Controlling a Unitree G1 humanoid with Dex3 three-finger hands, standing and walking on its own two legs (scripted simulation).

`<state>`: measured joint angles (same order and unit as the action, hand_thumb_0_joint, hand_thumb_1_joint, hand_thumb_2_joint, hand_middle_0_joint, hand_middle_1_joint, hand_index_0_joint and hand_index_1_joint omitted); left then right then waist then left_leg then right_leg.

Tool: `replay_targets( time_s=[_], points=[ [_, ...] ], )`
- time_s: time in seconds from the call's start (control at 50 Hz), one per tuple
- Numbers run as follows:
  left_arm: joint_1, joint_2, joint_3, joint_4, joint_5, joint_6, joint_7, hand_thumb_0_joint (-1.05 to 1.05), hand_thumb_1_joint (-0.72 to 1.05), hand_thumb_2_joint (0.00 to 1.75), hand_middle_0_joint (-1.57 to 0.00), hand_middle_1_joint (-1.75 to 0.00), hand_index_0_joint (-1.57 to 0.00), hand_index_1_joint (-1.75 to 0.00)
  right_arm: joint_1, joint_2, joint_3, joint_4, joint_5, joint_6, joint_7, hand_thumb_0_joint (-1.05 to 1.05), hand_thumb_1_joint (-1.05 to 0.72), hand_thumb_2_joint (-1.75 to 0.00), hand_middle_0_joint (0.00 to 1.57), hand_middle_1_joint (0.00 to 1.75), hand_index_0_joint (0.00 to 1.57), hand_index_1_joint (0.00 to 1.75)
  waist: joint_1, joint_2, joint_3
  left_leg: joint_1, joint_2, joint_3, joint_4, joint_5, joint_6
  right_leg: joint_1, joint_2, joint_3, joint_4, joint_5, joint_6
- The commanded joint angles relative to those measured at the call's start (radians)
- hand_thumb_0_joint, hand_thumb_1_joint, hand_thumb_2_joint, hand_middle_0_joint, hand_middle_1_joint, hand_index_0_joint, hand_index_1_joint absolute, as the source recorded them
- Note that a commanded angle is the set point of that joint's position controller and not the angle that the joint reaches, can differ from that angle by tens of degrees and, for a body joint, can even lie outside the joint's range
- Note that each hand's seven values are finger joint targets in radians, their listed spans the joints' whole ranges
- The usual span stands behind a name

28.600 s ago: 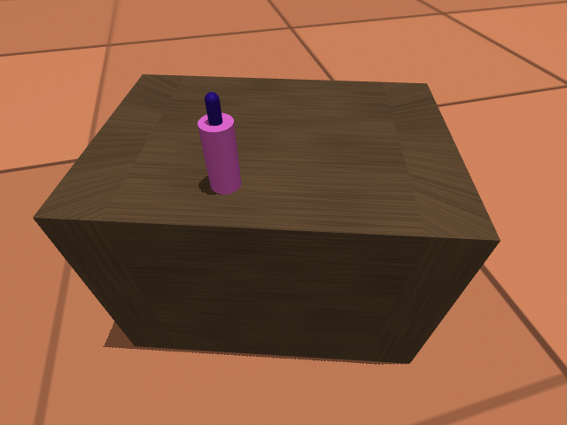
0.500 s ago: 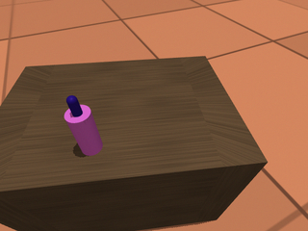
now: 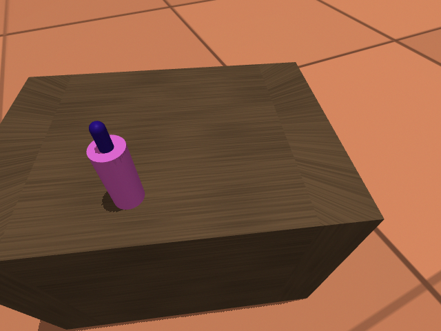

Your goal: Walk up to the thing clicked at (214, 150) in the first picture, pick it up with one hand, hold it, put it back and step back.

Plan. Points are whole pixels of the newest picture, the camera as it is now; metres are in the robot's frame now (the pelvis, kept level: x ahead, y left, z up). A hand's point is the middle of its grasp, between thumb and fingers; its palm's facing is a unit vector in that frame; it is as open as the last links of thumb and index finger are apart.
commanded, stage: step back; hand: left
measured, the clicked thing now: (114, 165) +0.46 +0.23 +0.04
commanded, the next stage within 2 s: none
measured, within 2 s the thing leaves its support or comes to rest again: neither
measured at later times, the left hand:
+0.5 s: hand out of the picture +0.04 +0.30 -0.18, palm faces -0.09 -0.93 -0.34, open 7.4 cm
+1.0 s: hand out of the picture -0.08 +0.28 -0.14, palm faces -0.03 -0.91 -0.42, open 7.4 cm
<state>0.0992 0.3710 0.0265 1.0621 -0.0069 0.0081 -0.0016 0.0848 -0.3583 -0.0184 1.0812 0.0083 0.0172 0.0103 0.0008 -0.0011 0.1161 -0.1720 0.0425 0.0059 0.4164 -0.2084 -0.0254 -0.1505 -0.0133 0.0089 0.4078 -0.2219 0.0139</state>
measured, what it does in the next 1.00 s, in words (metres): walks backwards: right foot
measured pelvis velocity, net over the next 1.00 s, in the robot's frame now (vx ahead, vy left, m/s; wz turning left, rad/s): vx -0.22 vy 0.02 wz -0.02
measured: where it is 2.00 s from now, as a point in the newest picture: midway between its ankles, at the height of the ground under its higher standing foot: outside the picture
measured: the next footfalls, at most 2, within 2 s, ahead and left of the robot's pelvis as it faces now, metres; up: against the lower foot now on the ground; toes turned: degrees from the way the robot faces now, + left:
right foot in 0.70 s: -0.13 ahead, -0.10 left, +0.00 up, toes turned -2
left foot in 1.08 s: -0.24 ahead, +0.14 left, +0.00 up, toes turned -2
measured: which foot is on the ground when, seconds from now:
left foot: down 0.00-0.74, up 0.76-1.00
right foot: down 0.00-0.26, up 0.28-0.68, down 0.70-1.00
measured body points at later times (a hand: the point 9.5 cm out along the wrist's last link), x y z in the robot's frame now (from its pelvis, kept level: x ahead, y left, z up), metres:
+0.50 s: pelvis -0.09 +0.04 -0.01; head -0.01 +0.07 +0.43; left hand +0.04 +0.35 -0.15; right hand -0.03 -0.28 -0.12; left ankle -0.05 +0.14 -0.74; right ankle -0.13 -0.11 -0.66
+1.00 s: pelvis -0.22 +0.02 -0.01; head -0.16 +0.00 +0.43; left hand -0.08 +0.33 -0.11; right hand -0.16 -0.31 -0.14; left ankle -0.26 +0.15 -0.70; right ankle -0.17 -0.09 -0.74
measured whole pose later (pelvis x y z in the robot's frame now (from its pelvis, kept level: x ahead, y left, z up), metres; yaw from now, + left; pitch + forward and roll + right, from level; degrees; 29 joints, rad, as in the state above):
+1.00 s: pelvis -0.22 +0.02 -0.01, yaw -1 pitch -1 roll +1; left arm 0.12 0.36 0.07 0.78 0.04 0.05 0.00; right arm 0.20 -0.42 -0.04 0.89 0.00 0.04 -0.03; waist 0.01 0.03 0.16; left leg -0.36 -0.07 -0.11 0.97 -0.51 -0.02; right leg -0.34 -0.01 -0.02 0.58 -0.22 -0.03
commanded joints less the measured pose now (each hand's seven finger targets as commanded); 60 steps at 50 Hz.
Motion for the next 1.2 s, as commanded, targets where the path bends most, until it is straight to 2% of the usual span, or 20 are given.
replay_targets(
  time_s=[0.0, 0.08, 0.16, 0.22, 0.24, 0.26, 0.3, 0.38, 0.58, 0.66, 0.7, 0.72, 0.74, 0.82, 0.92, 1.0, 1.06, 1.1, 1.12, 1.18],
  points=[
    [-0.013, 0.236, 0.069, -0.104, -0.003, 0.0, 0.02, 0.0, 0.9, 0.9, -0.2, -0.3, -0.2, -0.3, 0.007, -0.236, -0.068, -0.09, 0.006, -0.001, -0.015, 0.0, -0.9, -0.9, 0.2, 0.3, 0.2, 0.3, -0.007, -0.006, -0.195, 0.05, 0.063, -0.048, 0.112, 0.348, 0.099, -0.011, -0.115, 0.087, 0.054, 0.375, -0.107],
    [-0.038, 0.271, 0.079, -0.152, 0.011, 0.015, 0.016, 0.0, 0.9, 0.9, -0.2, -0.3, -0.2, -0.3, 0.011, -0.231, -0.077, -0.129, 0.002, 0.014, -0.012, 0.0, -0.9, -0.9, 0.2, 0.3, 0.2, 0.3, -0.002, -0.068, -0.195, 0.017, -0.004, -0.028, 0.248, 0.167, 0.091, -0.095, -0.193, 0.168, 0.038, 0.342, -0.178],
    [-0.134, 0.315, 0.091, -0.219, 0.041, 0.02, 0.013, 0.0, 0.9, 0.9, -0.2, -0.3, -0.2, -0.3, 0.118, -0.216, -0.088, -0.144, -0.009, 0.03, 0.002, 0.0, -0.9, -0.9, 0.2, 0.3, 0.2, 0.3, -0.038, -0.241, -0.15, -0.01, -0.065, -0.049, 0.463, -0.325, 0.084, -0.246, -0.326, 0.272, -0.003, 0.299, -0.268],
    [-0.165, 0.252, 0.076, -0.254, 0.027, 0.03, 0.016, 0.0, 0.9, 0.9, -0.2, -0.3, -0.2, -0.3, 0.174, -0.257, -0.102, -0.143, -0.008, 0.009, -0.001, 0.0, -0.9, -0.9, 0.2, 0.3, 0.2, 0.3, -0.075, -0.073, -0.161, -0.026, 0.043, -0.124, 0.121, 0.098, 0.109, -0.202, -0.13, 0.118, 0.274, 0.159, -0.13],
    [-0.144, 0.19, 0.064, -0.261, 0.013, 0.035, 0.023, 0.0, 0.9, 0.9, -0.2, -0.3, -0.2, -0.3, 0.137, -0.331, -0.117, -0.162, -0.024, -0.001, -0.005, 0.0, -0.9, -0.9, 0.2, 0.3, 0.2, 0.3, -0.063, 0.182, -0.128, -0.032, 0.196, -0.361, -0.047, 0.387, 0.136, -0.277, 0.07, 0.049, 0.482, -0.062, -0.053],
    [-0.105, 0.18, 0.071, -0.255, 0.018, 0.045, 0.035, 0.0, 0.9, 0.9, -0.2, -0.3, -0.2, -0.3, 0.131, -0.361, -0.123, -0.179, -0.035, -0.009, -0.011, 0.0, -0.9, -0.9, 0.2, 0.3, 0.2, 0.3, -0.042, 0.176, -0.14, 0.021, 0.266, -0.478, -0.063, 0.509, 0.166, -0.345, 0.137, 0.15, 0.577, -0.376, -0.046],
    [-0.02, 0.188, 0.068, -0.236, 0.021, 0.054, 0.046, 0.0, 0.9, 0.9, -0.2, -0.3, -0.2, -0.3, 0.076, -0.375, -0.122, -0.206, -0.038, -0.012, -0.021, 0.0, -0.9, -0.9, 0.2, 0.3, 0.2, 0.3, -0.016, 0.182, -0.154, -0.01, 0.319, -0.468, -0.046, 0.566, 0.226, -0.347, 0.14, 0.212, 0.74, -0.426, -0.044],
    [0.031, 0.216, 0.081, -0.217, 0.012, 0.051, 0.037, 0.0, 0.9, 0.9, -0.2, -0.3, -0.2, -0.3, 0.001, -0.277, -0.103, -0.253, -0.043, -0.021, -0.04, 0.0, -0.9, -0.9, 0.2, 0.3, 0.2, 0.3, 0.026, 0.162, -0.163, 0.068, 0.189, -0.245, 0.038, 0.499, 0.219, -0.375, 0.121, 0.212, 0.826, -0.269, -0.026],
    [0.049, 0.193, 0.095, -0.261, 0.026, 0.031, 0.013, 0.0, 0.9, 0.9, -0.2, -0.3, -0.2, -0.3, 0.083, -0.294, -0.107, -0.277, -0.035, -0.007, -0.044, 0.0, -0.9, -0.9, 0.2, 0.3, 0.2, 0.3, -0.032, 0.174, -0.187, 0.118, 0.231, -0.228, 0.054, 0.331, 0.255, -0.225, 0.044, 0.07, 0.376, -0.261, 0.008],
    [0.202, 0.181, 0.106, -0.197, 0.035, 0.024, 0.005, 0.0, 0.9, 0.9, -0.2, -0.3, -0.2, -0.3, 0.008, -0.295, -0.103, -0.297, -0.024, 0.01, -0.031, 0.0, -0.9, -0.9, 0.2, 0.3, 0.2, 0.3, 0.037, 0.172, -0.217, -0.067, 0.19, -0.179, 0.126, 0.169, 0.182, 0.019, 0.027, 0.01, 0.057, -0.021, -0.043],
    [0.144, 0.294, 0.135, -0.234, 0.053, 0.016, 0.004, 0.0, 0.9, 0.9, -0.2, -0.3, -0.2, -0.3, 0.021, -0.219, -0.081, -0.307, -0.01, 0.013, -0.029, 0.0, -0.9, -0.9, 0.2, 0.3, 0.2, 0.3, 0.017, -0.148, -0.13, -0.349, -0.042, -0.091, 0.337, -0.197, 0.051, 0.027, -0.193, 0.401, -0.058, -0.026, -0.142],
    [0.077, 0.37, 0.146, -0.272, 0.046, 0.021, 0.002, 0.0, 0.9, 0.9, -0.2, -0.3, -0.2, -0.3, -0.007, -0.224, -0.088, -0.309, -0.011, 0.018, -0.045, 0.0, -0.9, -0.9, 0.2, 0.3, 0.2, 0.3, 0.056, -0.263, -0.073, -0.301, -0.139, -0.08, 0.593, -0.424, 0.022, -0.214, -0.373, 0.549, -0.153, -0.072, -0.31],
    [0.008, 0.359, 0.142, -0.307, 0.053, 0.015, 0.006, 0.0, 0.9, 0.9, -0.2, -0.3, -0.2, -0.3, 0.028, -0.256, -0.101, -0.284, -0.013, 0.02, -0.047, 0.0, -0.9, -0.9, 0.2, 0.3, 0.2, 0.3, 0.032, -0.25, -0.012, -0.23, -0.108, -0.147, 0.735, -0.411, 0.017, -0.358, -0.4, 0.595, -0.174, -0.079, -0.335],
    [-0.077, 0.228, 0.12, -0.336, 0.041, 0.011, 0.016, 0.0, 0.9, 0.9, -0.2, -0.3, -0.2, -0.3, 0.133, -0.225, -0.076, -0.238, -0.001, 0.008, -0.043, 0.0, -0.9, -0.9, 0.2, 0.3, 0.2, 0.3, -0.039, -0.149, -0.069, -0.292, -0.172, -0.172, 0.763, -0.245, 0.02, -0.155, -0.16, 0.192, -0.029, 0.234, -0.178],
    [0.039, 0.207, 0.117, -0.35, 0.046, 0.018, 0.028, 0.0, 0.9, 0.9, -0.2, -0.3, -0.2, -0.3, 0.117, -0.221, -0.066, -0.272, -0.015, -0.006, -0.052, 0.0, -0.9, -0.9, 0.2, 0.3, 0.2, 0.3, 0.041, -0.171, -0.142, -0.353, -0.108, -0.119, 0.556, -0.316, -0.004, 0.111, -0.232, 0.223, 0.036, 0.344, -0.24],
    [0.051, 0.224, 0.115, -0.358, 0.041, 0.029, 0.028, 0.0, 0.9, 0.9, -0.2, -0.3, -0.2, -0.3, 0.16, -0.211, -0.07, -0.268, -0.023, -0.017, -0.046, 0.0, -0.9, -0.9, 0.2, 0.3, 0.2, 0.3, 0.044, -0.2, -0.207, -0.228, -0.061, -0.052, 0.247, -0.274, 0.02, 0.151, -0.237, 0.205, 0.14, 0.442, -0.218],
    [0.014, 0.225, 0.101, -0.378, 0.026, 0.048, 0.018, 0.0, 0.9, 0.9, -0.2, -0.3, -0.2, -0.3, 0.232, -0.238, -0.091, -0.236, -0.034, -0.02, -0.039, 0.0, -0.9, -0.9, 0.2, 0.3, 0.2, 0.3, -0.008, -0.099, -0.21, -0.025, -0.045, -0.051, -0.017, 0.049, 0.053, -0.045, -0.167, 0.149, 0.23, 0.237, -0.129],
    [-0.028, 0.182, 0.097, -0.399, 0.018, 0.046, 0.019, 0.0, 0.9, 0.9, -0.2, -0.3, -0.2, -0.3, 0.156, -0.396, -0.125, -0.272, -0.054, -0.017, -0.03, 0.0, -0.9, -0.9, 0.2, 0.3, 0.2, 0.3, -0.017, 0.256, -0.166, -0.011, 0.318, -0.518, -0.103, 0.207, 0.241, -0.339, 0.094, -0.003, 0.514, -0.335, -0.029],
    [-0.08, 0.22, 0.122, -0.397, 0.032, 0.047, 0.031, 0.0, 0.9, 0.9, -0.2, -0.3, -0.2, -0.3, 0.122, -0.433, -0.131, -0.291, -0.055, -0.019, -0.031, 0.0, -0.9, -0.9, 0.2, 0.3, 0.2, 0.3, -0.06, 0.257, -0.132, -0.182, 0.396, -0.626, -0.128, 0.214, 0.353, -0.272, 0.086, 0.145, 0.727, -0.444, -0.015],
    [0.018, 0.198, 0.118, -0.335, 0.012, 0.052, 0.019, 0.0, 0.9, 0.9, -0.2, -0.3, -0.2, -0.3, 0.009, -0.285, -0.09, -0.312, -0.057, -0.025, -0.044, 0.0, -0.9, -0.9, 0.2, 0.3, 0.2, 0.3, 0.033, 0.105, -0.101, -0.104, 0.211, -0.271, -0.024, 0.396, 0.245, -0.329, 0.122, 0.211, 0.888, -0.295, -0.035]
  ],
)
